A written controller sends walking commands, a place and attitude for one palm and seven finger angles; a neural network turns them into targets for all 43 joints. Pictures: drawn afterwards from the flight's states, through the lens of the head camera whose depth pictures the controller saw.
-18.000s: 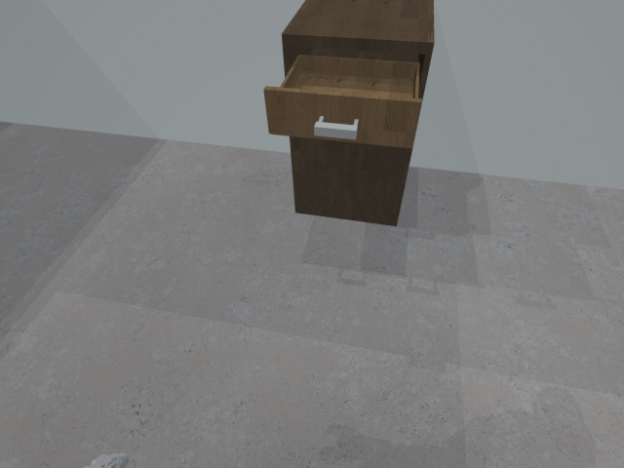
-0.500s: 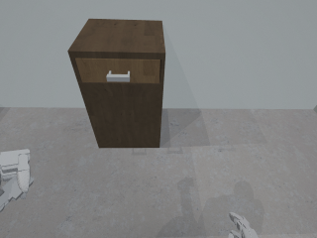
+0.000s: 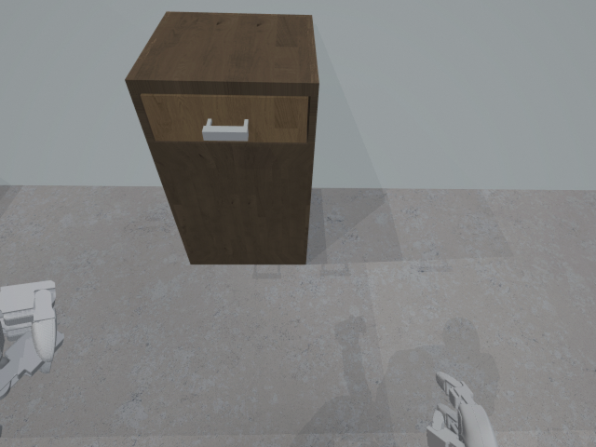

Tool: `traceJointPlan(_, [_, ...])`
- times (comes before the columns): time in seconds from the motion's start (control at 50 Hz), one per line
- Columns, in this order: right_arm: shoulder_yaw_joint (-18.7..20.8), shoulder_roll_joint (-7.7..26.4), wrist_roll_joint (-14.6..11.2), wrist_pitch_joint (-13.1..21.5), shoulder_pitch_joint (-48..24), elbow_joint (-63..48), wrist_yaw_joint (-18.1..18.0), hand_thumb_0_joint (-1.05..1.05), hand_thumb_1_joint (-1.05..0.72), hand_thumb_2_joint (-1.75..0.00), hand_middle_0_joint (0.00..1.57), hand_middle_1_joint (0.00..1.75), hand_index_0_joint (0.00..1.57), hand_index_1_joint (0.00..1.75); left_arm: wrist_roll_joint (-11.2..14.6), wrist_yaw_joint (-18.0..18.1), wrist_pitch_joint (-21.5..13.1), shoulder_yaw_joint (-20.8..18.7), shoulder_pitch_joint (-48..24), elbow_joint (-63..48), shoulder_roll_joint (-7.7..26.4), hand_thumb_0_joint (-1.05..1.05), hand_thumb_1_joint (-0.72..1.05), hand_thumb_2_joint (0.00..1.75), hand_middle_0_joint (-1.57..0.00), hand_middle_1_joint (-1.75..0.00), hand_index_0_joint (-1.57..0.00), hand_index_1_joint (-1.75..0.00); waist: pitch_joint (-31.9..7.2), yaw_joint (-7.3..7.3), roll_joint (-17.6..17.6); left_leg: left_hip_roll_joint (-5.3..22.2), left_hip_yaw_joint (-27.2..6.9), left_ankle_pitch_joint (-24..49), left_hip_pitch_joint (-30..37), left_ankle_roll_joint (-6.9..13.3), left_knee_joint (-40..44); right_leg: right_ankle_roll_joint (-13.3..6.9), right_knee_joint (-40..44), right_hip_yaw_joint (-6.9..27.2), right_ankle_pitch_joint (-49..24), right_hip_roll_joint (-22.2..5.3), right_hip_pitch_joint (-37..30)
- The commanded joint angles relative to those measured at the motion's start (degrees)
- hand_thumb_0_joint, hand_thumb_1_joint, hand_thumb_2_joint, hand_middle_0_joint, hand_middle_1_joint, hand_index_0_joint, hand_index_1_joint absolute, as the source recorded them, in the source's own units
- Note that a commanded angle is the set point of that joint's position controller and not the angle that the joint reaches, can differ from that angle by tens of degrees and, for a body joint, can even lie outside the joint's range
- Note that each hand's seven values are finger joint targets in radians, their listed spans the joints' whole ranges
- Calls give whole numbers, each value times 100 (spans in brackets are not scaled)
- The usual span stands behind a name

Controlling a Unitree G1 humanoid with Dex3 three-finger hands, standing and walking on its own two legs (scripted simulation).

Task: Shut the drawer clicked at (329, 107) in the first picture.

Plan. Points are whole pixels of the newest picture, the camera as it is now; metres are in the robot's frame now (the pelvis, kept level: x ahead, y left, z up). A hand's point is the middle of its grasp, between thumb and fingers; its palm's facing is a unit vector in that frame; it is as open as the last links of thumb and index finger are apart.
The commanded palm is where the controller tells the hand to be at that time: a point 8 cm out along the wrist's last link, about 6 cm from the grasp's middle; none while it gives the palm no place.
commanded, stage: let the arm hang, fingers relaxed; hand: left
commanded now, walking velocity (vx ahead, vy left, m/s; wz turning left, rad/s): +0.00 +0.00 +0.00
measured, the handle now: (226, 128) +0.86 +0.23 -0.08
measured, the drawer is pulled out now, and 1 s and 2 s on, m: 0.00 0.00 0.00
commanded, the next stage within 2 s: look to check the result in 1.14 s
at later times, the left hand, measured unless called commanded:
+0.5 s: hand out of the picture -0.06 +0.21 -0.17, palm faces +0.06 -0.97 -0.23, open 4.1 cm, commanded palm none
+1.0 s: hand out of the picture -0.03 +0.17 -0.17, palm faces +0.06 -0.99 -0.16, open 7.3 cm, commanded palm none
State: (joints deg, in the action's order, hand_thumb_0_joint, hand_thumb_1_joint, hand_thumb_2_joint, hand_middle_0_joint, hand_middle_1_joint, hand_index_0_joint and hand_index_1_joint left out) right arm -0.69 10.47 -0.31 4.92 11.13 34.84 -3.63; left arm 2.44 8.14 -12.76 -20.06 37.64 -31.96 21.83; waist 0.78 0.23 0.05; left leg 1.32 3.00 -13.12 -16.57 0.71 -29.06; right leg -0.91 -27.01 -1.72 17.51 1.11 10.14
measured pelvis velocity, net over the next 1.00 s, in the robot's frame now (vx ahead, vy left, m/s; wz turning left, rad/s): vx -0.02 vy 0.01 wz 0.03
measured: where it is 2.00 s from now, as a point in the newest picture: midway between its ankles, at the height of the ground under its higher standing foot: outside the picture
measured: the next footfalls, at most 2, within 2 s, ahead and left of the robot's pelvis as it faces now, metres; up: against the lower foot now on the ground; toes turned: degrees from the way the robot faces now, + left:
none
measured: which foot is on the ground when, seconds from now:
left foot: down 0.00-1.00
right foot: down 0.00-1.00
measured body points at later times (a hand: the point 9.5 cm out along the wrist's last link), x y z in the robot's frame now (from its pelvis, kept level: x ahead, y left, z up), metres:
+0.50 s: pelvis -0.02 +0.01 +0.00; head +0.01 +0.02 +0.45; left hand -0.06 +0.26 -0.16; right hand -0.01 -0.23 -0.15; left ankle +0.02 +0.11 -0.74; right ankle -0.04 -0.11 -0.74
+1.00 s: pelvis -0.02 +0.01 +0.00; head -0.02 +0.01 +0.45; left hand -0.03 +0.22 -0.16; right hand -0.04 -0.19 -0.16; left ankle +0.02 +0.11 -0.74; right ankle -0.04 -0.11 -0.74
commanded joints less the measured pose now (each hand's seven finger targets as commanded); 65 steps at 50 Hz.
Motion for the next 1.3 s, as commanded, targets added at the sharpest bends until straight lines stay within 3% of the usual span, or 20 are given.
traceJointPlan(0.0, [261,724,-23,252,-444,-904,-101,0,-90,-90,20,30,20,30,64,126,-284,-654,-88,-1110,784,0,90,90,-140,-160,-140,-160,-612,22,220,386,-433,1455,624,75,365,63,468,449,-1821,-417,56])
traceJointPlan(0.02, [594,1799,-36,502,-753,424,450,0,-90,-90,20,30,20,30,-507,-695,614,1461,-929,3664,184,0,90,90,-140,-160,-140,-160,-234,182,149,488,-487,1925,142,122,-545,-41,-358,152,-2512,-900,691])
traceJointPlan(0.04, [565,1348,-60,119,-246,387,451,0,-90,-90,20,30,20,30,-414,-779,1070,1340,-915,3785,-29,0,90,90,-136,-156,-136,-156,-637,112,114,431,-415,1529,383,72,-446,-85,-169,503,-2068,-844,709])
traceJointPlan(0.06, [463,1166,16,-5,-111,409,438,0,-90,-90,20,30,20,30,-429,-799,1144,1417,-1065,4032,-200,0,90,90,-132,-151,-132,-151,-610,69,-100,461,-531,990,210,153,-403,-102,-176,395,-1347,-805,832])
traceJointPlan(0.1, [370,1109,107,-172,-110,386,404,0,-90,-90,20,30,20,30,-457,-815,1175,1489,-1486,4609,-158,0,90,90,-124,-143,-124,-143,-513,41,-1057,409,-686,811,36,261,-397,-145,-75,416,-1222,-785,747])
traceJointPlan(0.14, [353,1134,166,-275,-178,494,371,0,-90,-90,20,30,20,30,-460,-797,1205,1522,-1878,5325,-58,0,90,90,-116,-134,-116,-134,-360,47,-1430,260,-635,879,34,239,-430,-246,47,523,-1487,-886,670])
traceJointPlan(0.16, [353,1173,189,-328,-212,591,362,0,-90,-90,20,30,20,30,-444,-779,1227,1555,-2032,5732,-29,0,90,90,-112,-130,-112,-130,-297,52,-1274,242,-632,1050,125,222,-366,-279,32,516,-1596,-898,652])
traceJointPlan(0.2, [282,1036,208,-420,-192,856,356,0,-90,-90,20,30,20,30,-403,-726,1296,1655,-2205,6477,-97,0,90,90,-104,-121,-104,-121,-178,41,-348,305,-718,1316,138,202,-8,-219,-6,420,-1223,-774,486])
traceJointPlan(0.24, [207,959,207,-455,-214,1148,329,0,-90,-90,20,30,20,30,-365,-703,1328,1735,-2174,7187,-169,0,90,90,-96,-112,-96,-112,-96,-32,418,396,-870,1089,84,223,405,-119,118,383,-587,-619,286])
traceJointPlan(0.26, [187,922,193,-469,-203,1290,315,0,-90,-90,20,30,20,30,-353,-701,1329,1764,-2130,7511,-183,0,90,90,-92,-108,-92,-108,-47,-49,655,404,-894,797,66,217,559,-113,231,393,-366,-592,229])
traceJointPlan(0.28, [180,920,170,-481,-135,1401,298,0,-90,-90,20,30,20,30,-351,-700,1317,1776,-2078,7773,-137,0,90,90,-88,-104,-88,-104,-51,-77,540,410,-919,689,50,210,601,-116,348,379,-344,-587,106])
traceJointPlan(0.32, [173,777,172,-505,5,1664,262,0,-90,-90,20,30,20,30,-315,-691,1298,1785,-1967,8248,-285,0,90,90,-80,-95,-80,-95,-130,-63,944,391,-865,370,173,190,698,-169,529,401,-320,-627,25])
traceJointPlan(0.34, [173,733,163,-511,71,1786,248,0,-90,-90,20,30,20,30,-315,-697,1291,1803,-1970,8439,-299,0,90,90,-76,-91,-76,-91,-88,-50,948,388,-858,248,196,181,751,-192,605,421,-309,-624,26])
traceJointPlan(0.36, [185,704,162,-513,178,1884,234,0,-90,-90,20,30,20,30,-322,-699,1284,1790,-1928,8590,-343,0,90,90,-72,-86,-72,-86,-135,-42,905,400,-855,130,230,182,798,-203,655,386,-285,-623,-9])
traceJointPlan(0.4, [211,735,136,-515,361,2077,215,0,-90,-90,20,30,20,30,-315,-701,1264,1824,-1916,8852,-354,0,90,90,-64,-78,-64,-78,-126,-15,454,438,-882,184,368,196,809,-205,759,356,-297,-637,22])
traceJointPlan(0.52, [214,597,101,-498,755,2566,176,0,-90,-90,20,30,20,30,-288,-659,1235,1900,-1712,9422,-478,0,90,90,-40,-52,-40,-52,-22,5,85,449,-819,469,648,218,858,-197,836,264,-360,-679,101])
traceJointPlan(0.62, [202,426,111,-542,923,2793,171,0,-90,-90,20,30,20,30,-293,-621,1269,1929,-1594,9655,-630,0,90,90,-20,-30,-20,-30,466,20,-51,415,-801,-68,445,196,1039,-181,886,266,55,-648,364])
traceJointPlan(0.82, [215,148,131,-513,1067,2921,165,0,-90,-90,20,30,20,30,-312,-578,1248,1896,-1505,9699,-867,0,90,90,-20,-30,-20,-30,593,14,-50,356,-724,-112,328,183,1060,-164,838,301,59,-638,461])
traceJointPlan(0.92, [224,83,139,-499,1108,2927,157,0,-90,-90,20,30,20,30,-315,-576,1254,1867,-1513,9647,-928,0,90,90,-20,-30,-20,-30,697,0,132,350,-767,-213,221,183,1112,-161,804,289,64,-618,492])
traceJointPlan(1.28, [289,285,111,-463,1015,2894,126,0,-90,-90,20,30,20,30,-305,-581,1189,1821,-1642,9638,-782,0,90,90,-20,-30,-20,-30,408,33,26,404,-676,460,607,175,891,-202,884,336,-309,-653,320])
